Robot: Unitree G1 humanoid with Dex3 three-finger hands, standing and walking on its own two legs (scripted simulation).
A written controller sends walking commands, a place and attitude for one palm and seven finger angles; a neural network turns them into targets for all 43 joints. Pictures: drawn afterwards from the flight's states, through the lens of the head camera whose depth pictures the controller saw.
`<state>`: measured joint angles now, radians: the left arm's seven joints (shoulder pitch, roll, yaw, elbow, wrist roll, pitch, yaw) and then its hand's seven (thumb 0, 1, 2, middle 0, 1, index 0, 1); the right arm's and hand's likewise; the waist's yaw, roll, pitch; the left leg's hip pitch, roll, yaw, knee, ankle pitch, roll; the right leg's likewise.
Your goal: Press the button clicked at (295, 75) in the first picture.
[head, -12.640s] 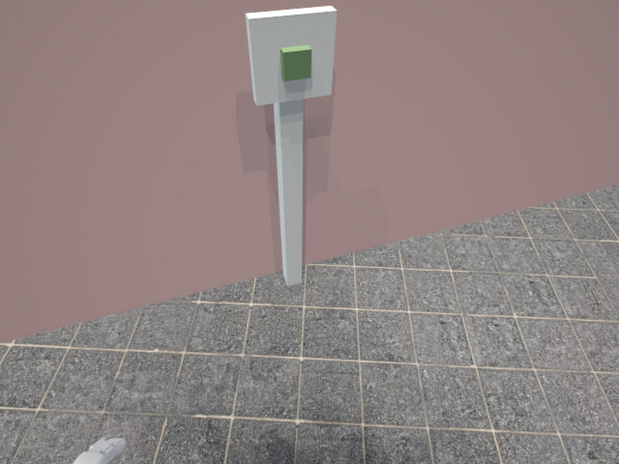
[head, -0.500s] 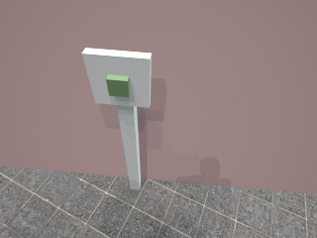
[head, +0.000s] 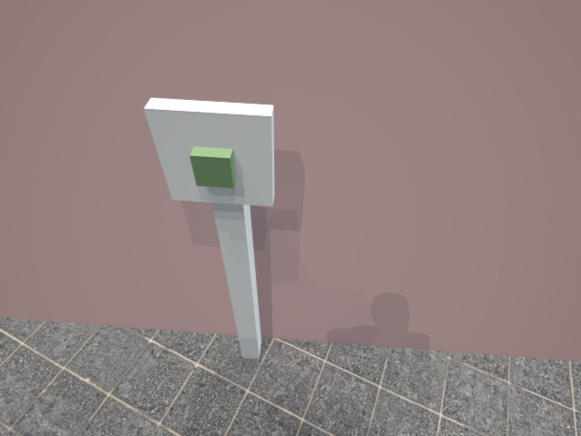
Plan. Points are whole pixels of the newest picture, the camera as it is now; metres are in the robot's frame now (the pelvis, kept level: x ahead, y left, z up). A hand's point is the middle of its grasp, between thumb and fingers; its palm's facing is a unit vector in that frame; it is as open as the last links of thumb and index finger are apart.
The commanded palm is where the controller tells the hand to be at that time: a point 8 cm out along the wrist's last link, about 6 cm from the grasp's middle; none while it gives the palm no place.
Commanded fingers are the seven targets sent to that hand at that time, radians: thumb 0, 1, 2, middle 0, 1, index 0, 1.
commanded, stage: raise the hand and make a fist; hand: left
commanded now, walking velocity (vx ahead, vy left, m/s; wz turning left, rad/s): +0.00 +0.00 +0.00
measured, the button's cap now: (214, 166) +0.47 +0.15 +0.12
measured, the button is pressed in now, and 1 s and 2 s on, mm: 0 0 0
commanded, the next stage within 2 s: none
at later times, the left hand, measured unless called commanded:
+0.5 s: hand (197, 431) +0.14 +0.13 -0.03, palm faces -0.01 -1.00 +0.02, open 5.5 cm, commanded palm +0.11 +0.21 -0.02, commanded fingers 0.00 0.90 0.90 -0.78 -0.93 -0.78 -0.93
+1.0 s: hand (150, 378) +0.18 +0.18 +0.04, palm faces +0.11 -0.99 -0.06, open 3.1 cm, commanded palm +0.14 +0.22 +0.04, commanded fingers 0.00 0.90 0.90 -1.30 -1.50 -1.30 -1.50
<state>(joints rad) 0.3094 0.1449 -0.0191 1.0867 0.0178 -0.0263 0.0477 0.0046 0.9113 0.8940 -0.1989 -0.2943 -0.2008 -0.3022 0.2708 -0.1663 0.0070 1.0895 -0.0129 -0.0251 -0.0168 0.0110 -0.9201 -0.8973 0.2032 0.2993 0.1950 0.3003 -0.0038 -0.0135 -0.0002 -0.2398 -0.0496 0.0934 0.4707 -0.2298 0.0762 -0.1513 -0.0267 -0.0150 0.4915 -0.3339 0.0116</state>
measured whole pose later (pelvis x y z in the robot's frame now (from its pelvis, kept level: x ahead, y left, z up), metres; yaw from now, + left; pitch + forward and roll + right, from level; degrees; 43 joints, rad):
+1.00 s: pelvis -0.01 -0.04 -0.04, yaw +2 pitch +8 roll +0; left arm 0.48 0.25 0.27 -0.09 -0.34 -0.29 -0.28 0.02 0.90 0.89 -1.19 -1.37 -1.19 -1.38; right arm 0.32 -0.22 -0.01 0.58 0.04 -0.17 -0.07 0.02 -0.90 -0.90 0.21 0.30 0.20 0.30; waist -0.02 0.03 -0.11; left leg -0.61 0.02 0.03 0.86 -0.38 0.02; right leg -0.52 0.04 -0.07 0.85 -0.47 -0.05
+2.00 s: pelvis -0.03 -0.01 -0.01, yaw +3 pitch -2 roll -1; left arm 0.25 0.31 0.26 -0.16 -0.31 0.00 -0.28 0.02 0.90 0.89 -1.30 -1.50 -1.30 -1.50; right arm 0.26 -0.26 0.06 0.61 0.05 -0.24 -0.07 0.01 -0.90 -0.90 0.21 0.30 0.20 0.30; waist 0.02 0.03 -0.04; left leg -0.32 -0.03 0.03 0.59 -0.24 0.06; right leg -0.21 0.01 -0.08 0.56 -0.32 -0.02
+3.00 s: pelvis +0.00 -0.03 -0.01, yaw +2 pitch +3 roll +0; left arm -0.05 0.25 0.18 0.17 -0.26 -0.10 -0.22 0.02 0.90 0.89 -1.30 -1.50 -1.30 -1.50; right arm 0.24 -0.25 0.04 0.63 0.05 -0.18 -0.06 0.01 -0.90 -0.90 0.21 0.30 0.20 0.30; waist -0.01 0.03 -0.05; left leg -0.37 -0.01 0.04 0.62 -0.29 0.03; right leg -0.28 0.02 -0.06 0.61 -0.38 -0.04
